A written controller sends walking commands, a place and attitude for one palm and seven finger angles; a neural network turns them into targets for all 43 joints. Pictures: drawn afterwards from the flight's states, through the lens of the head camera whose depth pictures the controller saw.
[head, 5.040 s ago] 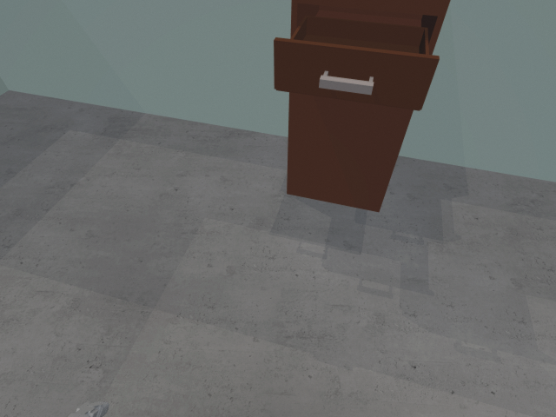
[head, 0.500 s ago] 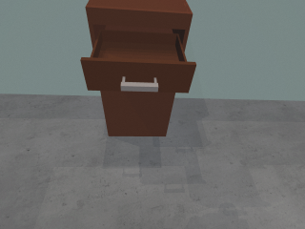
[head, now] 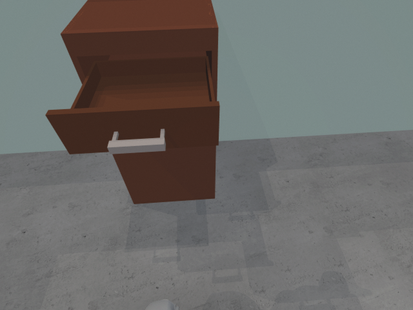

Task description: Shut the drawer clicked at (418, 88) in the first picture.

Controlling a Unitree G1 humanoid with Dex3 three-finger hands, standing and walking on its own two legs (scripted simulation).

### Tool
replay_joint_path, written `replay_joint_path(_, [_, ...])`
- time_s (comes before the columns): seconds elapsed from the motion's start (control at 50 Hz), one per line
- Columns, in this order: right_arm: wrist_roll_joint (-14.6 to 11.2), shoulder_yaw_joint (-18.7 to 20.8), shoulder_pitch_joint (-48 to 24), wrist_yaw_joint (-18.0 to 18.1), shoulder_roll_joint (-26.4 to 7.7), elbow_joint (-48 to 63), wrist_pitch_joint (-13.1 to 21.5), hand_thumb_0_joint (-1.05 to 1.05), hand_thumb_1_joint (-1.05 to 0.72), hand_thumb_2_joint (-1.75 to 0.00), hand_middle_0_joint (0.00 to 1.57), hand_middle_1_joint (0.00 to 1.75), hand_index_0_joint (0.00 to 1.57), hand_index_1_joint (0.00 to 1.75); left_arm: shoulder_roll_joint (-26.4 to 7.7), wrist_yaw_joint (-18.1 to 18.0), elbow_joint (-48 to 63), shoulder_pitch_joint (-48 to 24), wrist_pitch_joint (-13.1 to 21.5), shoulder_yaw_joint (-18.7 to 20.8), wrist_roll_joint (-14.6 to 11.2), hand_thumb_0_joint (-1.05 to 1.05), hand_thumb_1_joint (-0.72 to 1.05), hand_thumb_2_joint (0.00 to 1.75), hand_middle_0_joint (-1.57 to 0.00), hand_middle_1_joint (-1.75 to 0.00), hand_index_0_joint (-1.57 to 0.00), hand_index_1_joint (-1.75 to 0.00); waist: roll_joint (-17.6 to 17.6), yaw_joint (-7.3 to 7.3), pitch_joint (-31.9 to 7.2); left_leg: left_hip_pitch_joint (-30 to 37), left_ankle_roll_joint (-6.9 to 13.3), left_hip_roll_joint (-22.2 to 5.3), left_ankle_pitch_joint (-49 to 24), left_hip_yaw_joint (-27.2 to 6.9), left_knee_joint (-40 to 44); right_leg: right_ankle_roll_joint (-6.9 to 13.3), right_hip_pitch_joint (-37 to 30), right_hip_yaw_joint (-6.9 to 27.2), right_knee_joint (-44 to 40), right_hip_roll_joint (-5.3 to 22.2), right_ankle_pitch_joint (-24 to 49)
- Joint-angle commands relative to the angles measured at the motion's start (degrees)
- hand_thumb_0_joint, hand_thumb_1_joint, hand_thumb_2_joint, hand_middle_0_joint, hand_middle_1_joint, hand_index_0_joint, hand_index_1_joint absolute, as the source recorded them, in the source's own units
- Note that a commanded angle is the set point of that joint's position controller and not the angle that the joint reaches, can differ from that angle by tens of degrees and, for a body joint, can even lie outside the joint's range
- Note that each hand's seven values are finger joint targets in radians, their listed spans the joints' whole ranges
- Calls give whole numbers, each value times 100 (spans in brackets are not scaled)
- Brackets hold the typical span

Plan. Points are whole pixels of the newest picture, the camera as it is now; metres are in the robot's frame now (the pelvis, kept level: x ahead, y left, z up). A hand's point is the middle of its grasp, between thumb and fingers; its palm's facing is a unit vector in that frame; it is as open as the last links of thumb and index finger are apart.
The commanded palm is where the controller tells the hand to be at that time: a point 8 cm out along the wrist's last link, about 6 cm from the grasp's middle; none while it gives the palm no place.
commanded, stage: take the last steps up to it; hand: left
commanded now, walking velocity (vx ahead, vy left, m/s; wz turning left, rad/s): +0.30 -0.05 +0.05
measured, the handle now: (138, 139) +0.51 +0.19 +0.03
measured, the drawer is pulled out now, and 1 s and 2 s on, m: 0.29 0.29 0.29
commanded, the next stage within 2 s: come to a stop and stand still in 0.34 s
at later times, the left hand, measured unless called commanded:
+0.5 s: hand out of the picture +0.14 +0.17 -0.19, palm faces +0.08 -0.99 -0.14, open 7.4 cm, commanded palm none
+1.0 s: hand (134, 269) +0.26 +0.20 -0.19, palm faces +0.06 -0.97 -0.23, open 7.3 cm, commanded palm none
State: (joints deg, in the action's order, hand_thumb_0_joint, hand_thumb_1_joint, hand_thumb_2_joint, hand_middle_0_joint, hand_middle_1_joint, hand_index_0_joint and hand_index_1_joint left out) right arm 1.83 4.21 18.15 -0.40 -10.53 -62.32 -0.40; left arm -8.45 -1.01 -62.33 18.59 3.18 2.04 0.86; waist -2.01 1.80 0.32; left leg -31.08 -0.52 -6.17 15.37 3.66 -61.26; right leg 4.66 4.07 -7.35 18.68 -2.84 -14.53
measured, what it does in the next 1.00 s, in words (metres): walks ahead: left foot, then right foot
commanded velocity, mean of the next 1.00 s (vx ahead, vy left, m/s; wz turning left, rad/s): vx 0.00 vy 0.02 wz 0.02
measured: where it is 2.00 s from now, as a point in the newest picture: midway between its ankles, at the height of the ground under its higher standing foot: outside the picture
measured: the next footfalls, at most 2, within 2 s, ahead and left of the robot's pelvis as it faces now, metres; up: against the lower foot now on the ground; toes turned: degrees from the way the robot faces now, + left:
left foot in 0.28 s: +0.24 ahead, +0.10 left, +0.00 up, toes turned +6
right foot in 0.64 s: +0.31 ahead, -0.17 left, +0.00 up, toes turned -6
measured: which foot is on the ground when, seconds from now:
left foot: up 0.00-0.26, down 0.28-0.68, up 0.70-0.98, down 1.00-1.00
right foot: down 0.00-0.28, up 0.30-0.62, down 0.64-1.00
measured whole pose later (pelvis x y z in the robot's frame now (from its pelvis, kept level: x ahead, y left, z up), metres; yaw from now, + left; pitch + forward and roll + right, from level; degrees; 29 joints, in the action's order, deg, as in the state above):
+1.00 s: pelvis +0.18 +0.01 -0.02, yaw +1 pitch +0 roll +0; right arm 0.4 3.8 11.7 0.4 -10.8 -56.1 -1.8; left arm -11.6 -2.1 -54.7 8.5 -2.5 3.3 1.6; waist 1.9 -0.4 4.5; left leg -15.1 -0.9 -0.5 20.1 2.2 -35.5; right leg -2.9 24.3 -2.8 34.6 7.6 -9.9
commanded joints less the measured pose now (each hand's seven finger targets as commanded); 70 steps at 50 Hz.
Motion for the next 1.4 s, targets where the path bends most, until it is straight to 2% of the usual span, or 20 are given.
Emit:
replay_joint_path(0.0, [2, 1, -566, -32, -149, 480, 134, 0, -90, -90, 20, 30, 20, 30, -491, -63, -11, 741, 173, 59, 28, 0, 90, 90, -20, -30, -20, -30, 618, -188, 622, -888, -60, -137, -205, -41, 242, 609, -239, 1198, -852, 1697, 1881])
replay_joint_path(0.14, [-58, -103, -1725, -71, 58, 754, 244, 0, -90, -90, 20, 30, 20, 30, -440, -135, -387, 1419, 146, 5, 69, 0, 90, 90, -20, -30, -20, -30, 709, -443, 798, -356, 115, 200, -45, 309, 1686, 479, -661, 1082, -380, 1632, 3949])
replay_joint_path(0.22, [-44, -108, -581, 95, -50, 371, 351, 0, -90, -90, 20, 30, 20, 30, -574, -136, -427, 1318, 144, 22, -2, 0, 90, 90, -20, -30, -20, -30, 695, 125, 31, 1926, 394, 808, -676, 659, 3060, 104, -416, 636, 1452, 1245, 5592])
replay_joint_path(0.24, [-10, -36, 181, 149, -354, 184, 373, 0, -90, -90, 20, 30, 20, 30, -477, -121, -390, 1306, 135, 22, -27, 0, 90, 90, -20, -30, -20, -30, 530, 441, -382, 3376, 590, 227, -1531, 39, 3196, -72, 586, 603, 2540, 1115, 4312])
replay_joint_path(0.26, [52, 101, 787, 223, -952, 100, 389, 0, -90, -90, 20, 30, 20, 30, -188, -91, -277, 1492, 126, 1, -116, 0, 90, 90, -20, -30, -20, -30, -526, 545, -1095, 4767, 1420, -1532, -3074, -2036, 3238, -336, 2175, 259, 4371, 471, 962])
replay_joint_path(0.28, [-100, 103, 999, 216, -1142, 75, 334, 0, -90, -90, 20, 30, 20, 30, -274, -100, -97, 1274, 150, 1, -59, 0, 90, 90, -20, -30, -20, -30, -410, 452, -1106, 4391, 1845, -2221, -4008, -2647, 3844, -304, 2469, 490, 5479, 275, -1781])
replay_joint_path(0.34, [-115, -56, -282, 255, -505, 375, 402, 0, -90, -90, 20, 30, 20, 30, -208, -25, -46, 812, -50, 74, 14, 0, 90, 90, -20, -30, -20, -30, -102, -40, 328, 2191, 1470, -1688, -1430, -1907, 4711, -462, 2711, 845, 5582, 878, -1065])
replay_joint_path(0.4, [-99, -124, -602, 192, -303, 421, 420, 0, -90, -90, 20, 30, 20, 30, 93, 37, -79, 1162, -246, 65, 77, 0, 90, 90, -20, -30, -20, -30, -382, -441, 460, 995, 1028, -966, -903, -706, 4951, -542, 1915, 569, 4502, 992, -562])
replay_joint_path(0.58, [-105, -86, -568, 239, -441, 430, 200, 0, -90, -90, 20, 30, 20, 30, -295, -99, 239, 555, -321, 27, 73, 0, 90, 90, -20, -30, -20, -30, -598, -470, 255, 1449, 617, -476, -2238, -246, 3824, -732, 735, 281, 1140, 738, 903])
replay_joint_path(0.68, [-116, 13, -80, 205, -244, 543, -125, 0, -90, -90, 20, 30, 20, 30, -1427, -148, 495, 221, -258, 279, 66, 0, 90, 90, -20, -30, -20, -30, 1747, -404, -506, 1079, -112, 595, 1692, 103, 1270, 595, 286, 2050, 543, 2641, 5237])
replay_joint_path(0.72, [-115, 66, -354, 219, -395, 638, -184, 0, -90, -90, 20, 30, 20, 30, -1310, -235, 547, 96, -314, 311, 88, 0, 90, 90, -20, -30, -20, -30, 1444, -503, -542, 541, -110, 623, 1838, -443, -113, 880, 36, 1976, 689, 2670, 5629])
replay_joint_path(0.82, [-104, 55, -355, 136, -325, 773, -302, 0, -90, -90, 20, 30, 20, 30, -1364, -301, 890, -532, -375, 397, 133, 0, 90, 90, -20, -30, -20, -30, 1359, -355, -570, 688, -234, 537, 1480, -539, 203, 663, 476, 1441, 563, 2457, 4058])
replay_joint_path(0.92, [-129, 13, 333, 122, -232, 597, -128, 0, -90, -90, 20, 30, 20, 30, -1319, -176, 1025, -873, -496, 404, 112, 0, 90, 90, -20, -30, -20, -30, 1573, -82, -585, 1990, -167, 676, 286, 71, 2976, 129, 1130, 1256, 693, 1865, 1630])
replay_joint_path(0.94, [-130, 25, 446, 124, -324, 549, -84, 0, -90, -90, 20, 30, 20, 30, -1181, -152, 1026, -822, -533, 372, 64, 0, 90, 90, -20, -30, -20, -30, 1110, -20, -547, 2498, -146, 545, -159, -49, 3686, -87, 1563, 1104, 1070, 1614, 767])
replay_joint_path(0.98, [-19, 116, 59, 135, -1101, 875, -50, 0, -90, -90, 20, 30, 20, 30, -575, -129, 1251, -927, -630, 251, 4, 0, 90, 90, -20, -30, -20, -30, -1615, 4, 287, 1215, 608, -1284, -320, -2261, 4990, -643, 2475, 456, 2965, 398, -1623])
replay_joint_path(1.0, [7, 80, -293, 198, -1038, 944, -38, 0, -90, -90, 20, 30, 20, 30, -717, -167, 1179, -1069, -699, 265, 37, 0, 90, 90, -20, -30, -20, -30, -1474, -9, 447, 566, 789, -1355, -169, -2413, 5174, -596, 2246, 1141, 3703, 472, -1528])
replay_joint_path(1.06, [-3, -56, -961, 246, -674, 991, 17, 0, -90, -90, 20, 30, 20, 30, -765, -89, 807, -438, -636, 312, 61, 0, 90, 90, -20, -30, -20, -30, -673, -451, 453, 803, 941, -705, -441, -1355, 4762, -547, 2216, 1121, 4624, 400, -872])
replay_joint_path(1.18, [-60, -56, -244, 282, -609, 536, 72, 0, -90, -90, 20, 30, 20, 30, -452, -100, 677, -432, -487, 44, 5, 0, 90, 90, -20, -30, -20, -30, -615, -118, -48, 2552, 1110, -781, -2102, -1338, 4402, -622, 1676, 655, 2165, 519, -1182])
replay_joint_path(1.32, [-165, -218, -248, 215, -175, 225, 70, 0, -90, -90, 20, 30, 20, 30, -757, -166, 107, 28, -177, -49, -17, 0, 90, 90, -20, -30, -20, -30, 1183, -81, -128, 2222, 45, 259, -912, -411, 3802, -65, 582, 1632, 46, 1418, 2253])
replay_joint_path(1.38, [-150, -235, -158, 209, -224, 1, 40, 0, -90, -90, 20, 30, 20, 30, -583, -169, 87, -49, -195, -121, -42, 0, 90, 90, -20, -30, -20, -30, 912, -48, 149, 2492, 62, 183, -854, -457, 4048, -120, 1023, 1476, -134, 1229, 1039])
